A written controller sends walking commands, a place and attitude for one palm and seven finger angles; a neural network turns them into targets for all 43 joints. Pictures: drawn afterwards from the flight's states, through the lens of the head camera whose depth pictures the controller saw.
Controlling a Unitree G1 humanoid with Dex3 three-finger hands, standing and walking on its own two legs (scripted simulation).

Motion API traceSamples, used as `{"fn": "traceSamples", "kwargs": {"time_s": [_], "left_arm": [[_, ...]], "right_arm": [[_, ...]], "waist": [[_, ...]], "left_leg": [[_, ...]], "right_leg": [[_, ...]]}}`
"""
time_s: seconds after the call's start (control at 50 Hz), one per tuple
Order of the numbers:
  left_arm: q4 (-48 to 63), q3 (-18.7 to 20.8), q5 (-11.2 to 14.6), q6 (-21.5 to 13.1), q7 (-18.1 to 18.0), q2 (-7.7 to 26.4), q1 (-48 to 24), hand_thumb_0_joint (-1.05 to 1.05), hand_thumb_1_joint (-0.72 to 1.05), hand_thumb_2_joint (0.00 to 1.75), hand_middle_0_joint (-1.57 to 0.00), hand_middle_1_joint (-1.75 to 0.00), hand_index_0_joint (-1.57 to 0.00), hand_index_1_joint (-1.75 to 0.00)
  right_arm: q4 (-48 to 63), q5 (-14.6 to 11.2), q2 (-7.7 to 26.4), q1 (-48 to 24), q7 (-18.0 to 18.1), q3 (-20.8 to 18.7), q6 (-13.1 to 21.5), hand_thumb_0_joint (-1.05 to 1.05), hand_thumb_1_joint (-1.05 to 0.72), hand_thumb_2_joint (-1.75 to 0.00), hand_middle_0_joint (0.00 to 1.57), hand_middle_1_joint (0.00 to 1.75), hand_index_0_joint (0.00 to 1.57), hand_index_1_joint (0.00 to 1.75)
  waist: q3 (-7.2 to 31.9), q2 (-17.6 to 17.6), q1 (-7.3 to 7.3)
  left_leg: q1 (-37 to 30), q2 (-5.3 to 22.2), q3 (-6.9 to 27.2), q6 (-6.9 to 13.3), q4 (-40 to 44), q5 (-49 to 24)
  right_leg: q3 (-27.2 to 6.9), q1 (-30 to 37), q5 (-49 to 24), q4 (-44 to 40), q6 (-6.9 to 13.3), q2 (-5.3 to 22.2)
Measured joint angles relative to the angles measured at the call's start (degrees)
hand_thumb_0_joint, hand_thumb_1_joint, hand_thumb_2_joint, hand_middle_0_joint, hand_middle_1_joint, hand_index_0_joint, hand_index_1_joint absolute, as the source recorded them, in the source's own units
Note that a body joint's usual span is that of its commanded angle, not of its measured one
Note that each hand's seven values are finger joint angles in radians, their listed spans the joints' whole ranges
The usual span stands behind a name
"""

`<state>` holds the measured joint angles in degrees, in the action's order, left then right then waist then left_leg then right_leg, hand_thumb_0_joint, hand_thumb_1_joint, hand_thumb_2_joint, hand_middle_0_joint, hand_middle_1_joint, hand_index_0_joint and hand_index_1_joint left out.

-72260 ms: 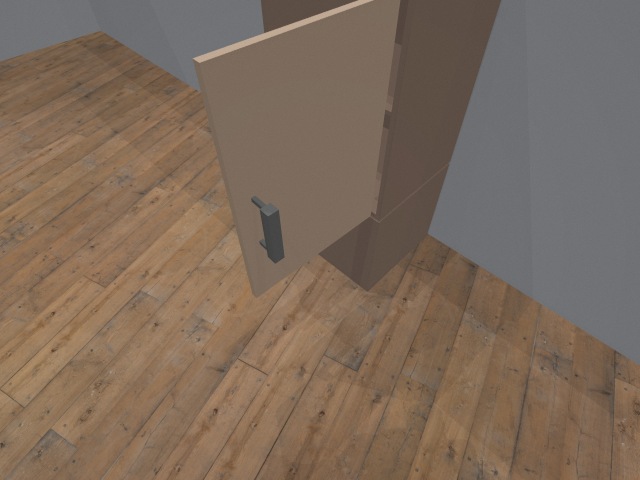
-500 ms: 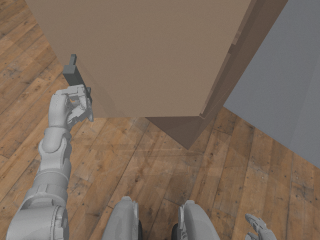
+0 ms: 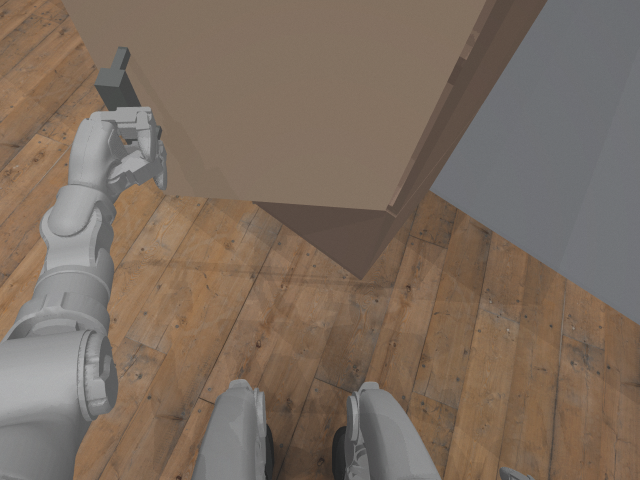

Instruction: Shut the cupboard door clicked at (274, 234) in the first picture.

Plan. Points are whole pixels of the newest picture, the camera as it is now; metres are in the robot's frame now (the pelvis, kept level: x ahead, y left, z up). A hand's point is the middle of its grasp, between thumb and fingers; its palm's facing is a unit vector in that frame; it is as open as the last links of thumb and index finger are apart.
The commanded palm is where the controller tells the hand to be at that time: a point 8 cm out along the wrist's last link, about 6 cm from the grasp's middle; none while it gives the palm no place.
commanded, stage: push the door shut along its arc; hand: left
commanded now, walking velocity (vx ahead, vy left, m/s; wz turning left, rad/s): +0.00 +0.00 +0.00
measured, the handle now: (137, 111) +0.56 +0.22 +0.05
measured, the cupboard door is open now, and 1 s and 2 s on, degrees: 35 24 18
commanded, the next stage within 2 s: pull the fist back off the door in 1.08 s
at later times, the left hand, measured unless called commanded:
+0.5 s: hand (208, 113) +0.55 +0.13 +0.06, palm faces -0.28 -0.96 -0.03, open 3.2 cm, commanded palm +0.56 +0.16 +0.05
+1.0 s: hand (218, 91) +0.59 +0.12 +0.06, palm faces -0.36 -0.93 -0.04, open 3.0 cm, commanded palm +0.62 +0.12 +0.05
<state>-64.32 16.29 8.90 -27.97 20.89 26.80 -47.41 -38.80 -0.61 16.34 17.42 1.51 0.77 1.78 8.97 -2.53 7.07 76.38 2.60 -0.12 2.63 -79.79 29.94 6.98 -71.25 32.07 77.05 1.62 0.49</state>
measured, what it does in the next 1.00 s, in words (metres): stands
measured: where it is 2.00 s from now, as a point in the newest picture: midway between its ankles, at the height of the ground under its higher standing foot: outside the picture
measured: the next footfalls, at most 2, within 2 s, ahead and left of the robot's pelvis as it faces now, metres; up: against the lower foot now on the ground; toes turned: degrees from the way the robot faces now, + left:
none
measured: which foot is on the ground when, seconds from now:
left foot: down 0.00-1.00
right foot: down 0.00-1.00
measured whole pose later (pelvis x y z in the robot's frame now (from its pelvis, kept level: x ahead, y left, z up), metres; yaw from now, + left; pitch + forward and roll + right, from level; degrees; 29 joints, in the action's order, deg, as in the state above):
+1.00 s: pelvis +0.00 +0.00 -0.03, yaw -3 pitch +34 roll -7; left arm -73.7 14.6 1.2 -14.1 27.7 38.3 -74.6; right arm -38.8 1.3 15.7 19.5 1.5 3.3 3.5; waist 7.6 -3.2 14.9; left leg 88.2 4.3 1.3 2.6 -85.8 31.7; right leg 8.0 -82.5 32.7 81.4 2.0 -1.2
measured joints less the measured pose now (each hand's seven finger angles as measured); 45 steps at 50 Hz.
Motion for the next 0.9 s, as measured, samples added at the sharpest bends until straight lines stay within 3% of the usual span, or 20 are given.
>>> {"fn": "traceSamples", "kwargs": {"time_s": [0.36, 0.5, 0.62, 0.74, 0.9], "left_arm": [[-4.66, -2.14, -3.80, 4.35, 1.32, 3.16, -11.40, 0.02, 0.90, 0.90, -1.30, -1.50, -1.31, -1.50], [-6.35, 0.85, -5.49, 6.15, 1.60, 4.53, -15.10, 0.02, 0.90, 0.90, -1.30, -1.50, -1.30, -1.49], [-8.59, 3.35, -6.99, 7.38, 2.64, 7.93, -18.43, 0.02, 0.90, 0.90, -1.30, -1.50, -1.30, -1.49], [-7.17, 3.42, -6.97, 8.74, 5.37, 9.76, -19.45, -0.02, 0.86, 0.91, -1.30, -1.50, -1.30, -1.49], [-7.80, 0.01, -7.11, 12.41, 6.69, 10.60, -23.92, -0.04, 0.87, 0.94, -1.30, -1.50, -1.30, -1.49]], "right_arm": [[-0.06, 1.05, -0.18, 1.59, -0.96, 1.20, 0.48, 0.01, -0.90, -0.89, 0.21, 0.30, 0.21, 0.30], [1.00, 1.41, -0.56, 2.29, -1.16, 2.09, 0.45, 0.01, -0.90, -0.89, 0.21, 0.30, 0.21, 0.30], [1.97, 1.48, -0.56, 3.03, -1.26, 2.76, -0.09, 0.01, -0.90, -0.89, 0.21, 0.30, 0.21, 0.30], [1.64, 1.61, -0.82, 4.01, -1.15, 2.59, -0.60, 0.01, -0.90, -0.89, 0.21, 0.30, 0.21, 0.30], [0.27, 1.70, -0.93, 3.18, -0.55, 2.42, 0.41, 0.01, -0.90, -0.89, 0.21, 0.30, 0.21, 0.30]], "waist": [[-0.39, -0.77, 3.91], [-0.35, -1.37, 6.25], [-0.97, -1.94, 7.73], [-1.25, -2.02, 7.25], [-1.43, -1.24, 6.97]], "left_leg": [[4.90, 0.22, 0.15, 0.86, -1.79, 0.10], [6.19, 0.90, -0.24, 0.94, -2.40, 0.69], [7.45, 1.70, -0.51, 0.87, -3.58, 1.62], [9.00, 1.94, -0.51, 0.62, -4.58, 2.16], [10.74, 1.70, 0.65, 0.14, -5.35, 1.94]], "right_leg": [[0.07, -4.35, -0.64, 0.65, -0.80, -0.24], [-0.41, -5.95, -0.48, 1.08, -0.84, -0.87], [-0.79, -7.55, 0.04, 2.14, -0.74, -1.60], [-0.85, -9.28, 0.61, 3.32, -0.50, -1.80], [0.27, -10.50, 0.79, 3.95, 0.06, -1.66]]}}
